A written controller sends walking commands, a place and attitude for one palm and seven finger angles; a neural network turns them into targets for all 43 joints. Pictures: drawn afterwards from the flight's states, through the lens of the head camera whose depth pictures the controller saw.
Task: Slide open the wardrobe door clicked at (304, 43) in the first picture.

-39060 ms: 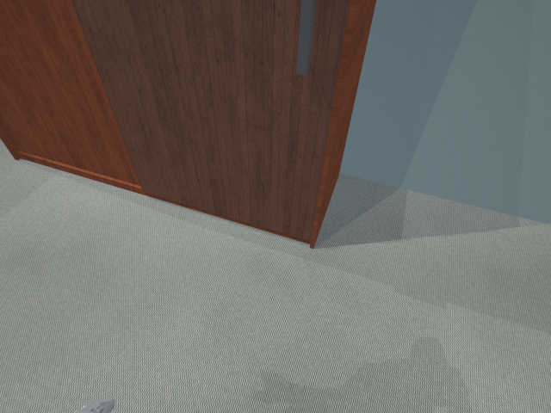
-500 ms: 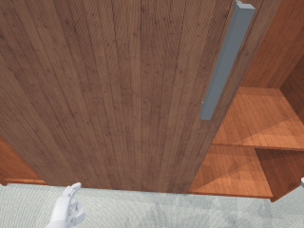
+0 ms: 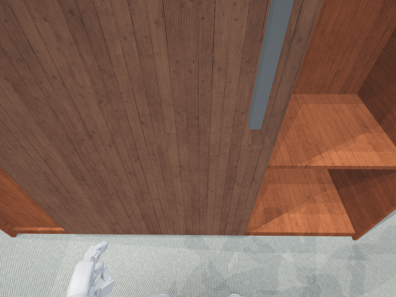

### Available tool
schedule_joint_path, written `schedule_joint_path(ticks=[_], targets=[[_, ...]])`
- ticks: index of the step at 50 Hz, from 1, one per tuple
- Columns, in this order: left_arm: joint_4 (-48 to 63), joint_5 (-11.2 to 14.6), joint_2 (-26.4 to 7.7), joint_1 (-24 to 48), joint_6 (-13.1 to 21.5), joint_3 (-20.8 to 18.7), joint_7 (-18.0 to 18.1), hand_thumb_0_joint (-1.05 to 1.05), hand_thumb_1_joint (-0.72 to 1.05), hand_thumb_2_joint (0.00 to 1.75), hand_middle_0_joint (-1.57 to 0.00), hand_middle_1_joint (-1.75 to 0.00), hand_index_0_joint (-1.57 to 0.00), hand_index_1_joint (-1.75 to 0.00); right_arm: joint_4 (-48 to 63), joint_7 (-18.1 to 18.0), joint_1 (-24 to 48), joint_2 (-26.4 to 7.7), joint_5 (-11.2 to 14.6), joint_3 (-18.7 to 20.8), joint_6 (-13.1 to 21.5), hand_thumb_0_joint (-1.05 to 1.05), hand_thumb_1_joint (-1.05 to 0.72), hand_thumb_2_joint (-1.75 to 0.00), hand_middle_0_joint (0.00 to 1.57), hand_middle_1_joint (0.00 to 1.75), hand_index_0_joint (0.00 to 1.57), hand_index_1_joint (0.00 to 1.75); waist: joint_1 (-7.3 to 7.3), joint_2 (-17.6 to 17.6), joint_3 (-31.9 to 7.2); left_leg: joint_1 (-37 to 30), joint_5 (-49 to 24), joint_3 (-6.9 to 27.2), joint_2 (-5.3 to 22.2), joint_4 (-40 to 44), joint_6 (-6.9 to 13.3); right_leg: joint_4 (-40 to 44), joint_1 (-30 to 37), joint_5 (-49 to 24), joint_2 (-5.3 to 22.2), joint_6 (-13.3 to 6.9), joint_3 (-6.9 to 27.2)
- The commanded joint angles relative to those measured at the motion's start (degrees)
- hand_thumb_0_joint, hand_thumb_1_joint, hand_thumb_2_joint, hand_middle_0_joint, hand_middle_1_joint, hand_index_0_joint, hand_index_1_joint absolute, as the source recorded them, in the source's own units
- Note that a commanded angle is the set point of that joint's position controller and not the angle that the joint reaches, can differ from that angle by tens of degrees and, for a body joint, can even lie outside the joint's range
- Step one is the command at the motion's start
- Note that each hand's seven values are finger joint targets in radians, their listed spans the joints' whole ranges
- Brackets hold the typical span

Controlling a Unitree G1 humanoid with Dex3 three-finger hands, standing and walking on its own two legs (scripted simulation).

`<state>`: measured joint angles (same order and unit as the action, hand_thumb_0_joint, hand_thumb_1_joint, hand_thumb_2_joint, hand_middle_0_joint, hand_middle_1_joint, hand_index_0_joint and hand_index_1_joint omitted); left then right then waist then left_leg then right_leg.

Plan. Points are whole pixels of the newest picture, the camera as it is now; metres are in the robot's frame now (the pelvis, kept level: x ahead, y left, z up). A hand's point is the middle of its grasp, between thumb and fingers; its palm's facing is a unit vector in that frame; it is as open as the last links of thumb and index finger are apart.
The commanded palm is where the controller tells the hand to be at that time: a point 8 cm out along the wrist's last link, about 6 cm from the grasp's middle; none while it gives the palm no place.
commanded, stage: step back with the hand held close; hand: right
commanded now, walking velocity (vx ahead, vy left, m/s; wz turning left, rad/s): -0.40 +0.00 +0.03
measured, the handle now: (265, 62) +0.51 -0.10 +0.24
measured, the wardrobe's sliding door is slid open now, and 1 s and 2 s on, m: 0.56 0.56 0.56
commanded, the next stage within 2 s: stop stepping back and stand still in 0.28 s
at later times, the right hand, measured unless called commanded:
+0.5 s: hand out of the picture +0.09 -0.28 +0.20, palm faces +0.57 +0.70 -0.42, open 7.4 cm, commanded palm +0.05 -0.31 +0.20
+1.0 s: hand out of the picture +0.09 -0.32 +0.18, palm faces +0.45 +0.81 -0.36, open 7.4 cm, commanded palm +0.02 -0.35 +0.20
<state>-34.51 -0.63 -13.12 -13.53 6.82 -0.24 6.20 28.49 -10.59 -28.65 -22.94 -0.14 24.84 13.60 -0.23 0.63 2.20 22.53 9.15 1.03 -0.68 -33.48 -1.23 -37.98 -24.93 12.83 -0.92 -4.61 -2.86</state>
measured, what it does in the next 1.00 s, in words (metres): walks backwards: right foot, then left foot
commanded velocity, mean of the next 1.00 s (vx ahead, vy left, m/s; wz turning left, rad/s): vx -0.03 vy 0.05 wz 0.01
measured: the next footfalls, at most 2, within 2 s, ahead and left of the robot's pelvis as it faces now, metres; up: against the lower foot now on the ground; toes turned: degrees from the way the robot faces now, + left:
right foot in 0.56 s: -0.07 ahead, -0.16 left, +0.00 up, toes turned -4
left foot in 0.82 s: -0.08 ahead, +0.05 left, +0.00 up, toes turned +8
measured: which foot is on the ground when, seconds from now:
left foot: down 0.00-0.56, up 0.58-0.80, down 0.82-1.00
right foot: down 0.00-0.42, up 0.44-0.54, down 0.56-1.00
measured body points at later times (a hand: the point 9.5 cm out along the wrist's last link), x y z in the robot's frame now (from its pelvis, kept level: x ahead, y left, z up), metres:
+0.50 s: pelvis -0.08 -0.01 -0.02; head -0.07 -0.03 +0.43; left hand +0.11 +0.23 -0.09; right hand +0.06 -0.32 +0.22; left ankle +0.10 +0.14 -0.72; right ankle +0.00 -0.10 -0.68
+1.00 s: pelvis -0.13 -0.06 +0.00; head -0.14 -0.09 +0.45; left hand -0.01 +0.21 -0.07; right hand +0.06 -0.36 +0.20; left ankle -0.17 +0.07 -0.72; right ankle -0.09 -0.16 -0.72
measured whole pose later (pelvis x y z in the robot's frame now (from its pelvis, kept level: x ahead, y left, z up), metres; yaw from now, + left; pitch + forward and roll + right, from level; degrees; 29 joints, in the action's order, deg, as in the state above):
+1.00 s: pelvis -0.13 -0.06 +0.00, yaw +3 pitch +0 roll +2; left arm -38.3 -0.4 -13.8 -15.2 6.3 -0.8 5.2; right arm 28.4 -11.1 -27.1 -24.4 3.6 25.5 8.6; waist -1.0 -1.5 -1.6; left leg 14.5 23.3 -0.6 -1.0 -37.7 0.5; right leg -38.3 -21.2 18.4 2.3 -1.6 -2.4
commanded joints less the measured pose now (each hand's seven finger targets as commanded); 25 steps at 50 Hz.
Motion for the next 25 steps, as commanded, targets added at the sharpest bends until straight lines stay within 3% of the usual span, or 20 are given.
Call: schedule_joint_path(ticks=[1,3,6,7,8,10,12,13,15,17,18,19,20,21,22,23,24,25], targets=[[9.1,0.0,-8.1,6.6,3.0,-3.3,0.8,0.0,0.9,0.9,-0.2,-0.3,-0.2,-0.3,11.1,-0.9,2.3,-9.1,0.1,7.2,3.9,0.0,-0.9,-0.9,0.2,0.3,0.2,0.3,0.5,3.6,-4.3,-14.9,4.2,6.7,1.1,-1.2,2.5,17.0,-16.9,28.3,8.3,-1.1,12.4],[8.6,-0.3,-7.8,6.4,3.3,-3.3,0.9,0.0,0.9,0.9,-0.2,-0.3,-0.2,-0.3,11.7,-0.8,3.8,-9.3,0.2,7.3,4.0,0.0,-0.9,-0.9,0.2,0.3,0.2,0.3,0.4,2.4,-4.8,-13.4,3.1,7.6,1.8,-0.9,2.7,15.7,-15.3,26.2,8.0,-0.9,11.9],[8.2,-0.2,-7.7,6.3,3.3,-3.5,0.8,0.0,0.9,0.9,-0.2,-0.3,-0.2,-0.3,12.2,-0.7,5.2,-9.2,0.3,6.8,3.8,0.0,-0.9,-0.9,0.2,0.3,0.2,0.3,0.18,-0.4,-4.9,-8.7,7.9,10.7,3.7,2.3,3.6,11.8,-12.9,26.6,6.7,-0.2,10.5],[7.9,-0.4,-7.8,6.4,3.3,-3.7,0.9,0.0,0.9,0.9,-0.2,-0.3,-0.2,-0.3,13.0,-0.9,5.5,-10.5,0.3,7.9,3.8,0.0,-0.9,-0.9,0.2,0.3,0.2,0.3,0.21,-0.1,-5.7,-7.8,8.1,11.6,4.2,3.1,4.0,11.0,-11.5,25.7,6.5,-0.1,10.6],[7.8,-0.4,-7.2,6.3,3.2,-3.3,0.8,0.0,0.9,0.9,-0.2,-0.3,-0.2,-0.3,13.2,-0.8,6.3,-9.2,0.4,6.5,3.7,0.0,-0.9,-0.9,0.2,0.3,0.2,0.3,-0.04,-0.7,-5.1,-5.5,9.1,11.3,4.6,3.3,4.2,10.5,-10.1,24.9,6.3,0.2,10.5],[8.0,-0.4,-7.4,6.7,3.2,-3.3,0.8,0.0,0.9,0.9,-0.2,-0.3,-0.2,-0.3,14.7,-0.9,6.8,-9.7,0.2,7.0,4.1,0.0,-0.9,-0.9,0.2,0.3,0.2,0.3,0.05,2.0,-5.7,-5.1,11.4,10.0,3.7,1.9,3.7,11.6,-10.4,27.3,7.0,-0.1,11.2],[8.2,-0.8,-7.9,7.1,3.3,-3.6,1.0,0.0,0.9,0.9,-0.2,-0.3,-0.2,-0.3,14.8,-1.1,5.3,-11.4,0.0,9.5,4.3,0.0,-0.9,-0.9,0.2,0.3,0.2,0.3,0.57,5.5,-7.0,-10.2,9.7,7.3,1.1,-4.2,3.1,16.3,-15.0,30.7,9.2,-1.2,14.2],[8.2,-0.7,-7.3,7.0,3.1,-3.6,1.0,0.0,0.9,0.9,-0.2,-0.3,-0.2,-0.3,14.8,-0.8,4.4,-9.9,0.1,8.8,4.2,0.0,-0.9,-0.9,0.2,0.3,0.2,0.3,0.64,7.2,-8.1,-13.1,7.7,5.2,0.1,-8.4,2.7,18.0,-17.0,31.1,10.7,-1.6,14.8],[8.6,-0.8,-7.3,7.9,3.0,-4.0,0.7,0.0,0.9,0.9,-0.2,-0.3,-0.2,-0.3,15.7,-0.4,3.7,-10.9,0.5,10.2,4.3,0.0,-0.9,-0.9,0.2,0.3,0.2,0.3,1.02,9.4,-8.8,-15.7,9.7,3.6,-1.5,-13.3,2.7,19.8,-19.6,31.9,12.9,-2.1,15.4],[8.7,-0.8,-7.2,7.8,2.7,-4.5,0.5,0.0,0.9,0.9,-0.2,-0.3,-0.2,-0.3,16.0,-0.2,1.5,-12.8,1.3,12.2,4.1,0.0,-0.9,-0.9,0.2,0.3,0.2,0.3,1.2,7.8,-9.6,-12.9,13.4,5.0,-1.3,-10.8,3.9,17.5,-16.8,30.3,12.3,-0.8,13.5],[8.7,-0.7,-6.4,8.1,2.6,-4.3,0.4,0.0,0.9,0.9,-0.2,-0.3,-0.2,-0.3,16.7,0.0,1.9,-12.1,1.7,11.2,4.0,0.0,-0.9,-0.9,0.2,0.3,0.2,0.3,0.91,5.1,-8.0,-8.9,16.4,7.1,0.3,-6.8,4.9,13.7,-15.0,29.7,10.7,0.3,10.3],[8.7,-0.6,-6.0,8.0,2.5,-4.2,0.3,0.0,0.9,0.9,-0.2,-0.3,-0.2,-0.3,16.4,0.0,1.8,-12.9,1.9,11.6,3.9,0.0,-0.9,-0.9,0.2,0.3,0.2,0.3,0.94,0.2,-6.3,-1.6,23.2,13.4,3.8,1.9,6.8,5.6,-11.7,27.7,7.2,2.0,6.9],[7.3,-0.1,-5.4,5.7,2.2,-4.3,0.1,0.0,0.9,0.9,-0.2,-0.3,-0.2,-0.3,15.6,-0.3,1.4,-13.2,2.0,11.4,3.8,0.0,-0.9,-0.9,0.2,0.3,0.2,0.3,0.7,-6.4,-6.1,13.9,34.8,23.6,11.3,15.6,10.2,-12.1,0.6,21.3,1.5,5.4,2.8],[5.5,-0.5,-4.7,4.4,1.5,-4.2,-0.7,0.0,0.9,0.9,-0.2,-0.3,-0.2,-0.3,15.1,-0.6,2.4,-13.9,2.0,10.9,3.3,0.0,-0.9,-0.9,0.2,0.3,0.2,0.3,0.41,-13.7,-6.9,25.5,41.4,34.4,20.0,26.0,14.0,-30.7,10.2,14.5,-0.9,7.0,3.3],[4.2,-1.3,-4.8,3.9,0.7,-4.1,-1.2,0.0,0.9,0.9,-0.2,-0.3,-0.2,-0.3,14.7,-0.7,4.6,-14.6,2.0,11.6,2.5,0.0,-0.9,-0.9,0.2,0.3,0.2,0.3,-0.03,-15.2,-7.6,25.9,36.4,33.1,20.9,27.1,15.1,-38.4,11.1,13.3,0.4,6.6,6.1],[4.1,-0.9,-3.7,3.6,0.4,-2.9,-1.4,0.0,0.9,0.9,-0.2,-0.3,-0.2,-0.3,14.0,-0.7,7.8,-12.7,2.2,9.1,1.3,0.0,-0.9,-0.9,0.2,0.3,0.2,0.3,-1.28,-15.8,-7.1,24.3,31.0,23.8,18.1,23.4,11.5,-34.9,12.3,14.0,2.7,5.7,7.0],[5.4,-0.5,-4.0,3.8,0.7,-2.3,-1.0,0.0,0.9,0.9,-0.2,-0.3,-0.2,-0.3,12.8,-0.9,10.0,-12.3,2.1,8.6,0.4,0.0,-0.9,-0.9,0.2,0.3,0.2,0.3,-0.76,-15.5,-6.5,21.9,29.2,17.5,15.1,20.3,8.6,-25.5,14.0,17.1,3.0,4.8,5.4],[5.7,-0.2,-5.2,3.6,1.2,-2.1,-0.4,0.0,0.9,0.9,-0.2,-0.3,-0.2,-0.3,11.4,-1.1,12.5,-11.0,2.0,6.6,0.0,0.0,-0.9,-0.9,0.2,0.3,0.2,0.3,-1.06,-13.4,-5.5,18.5,28.7,14.0,13.2,17.1,6.6,-13.3,14.5,18.9,2.5,3.7,3.9]])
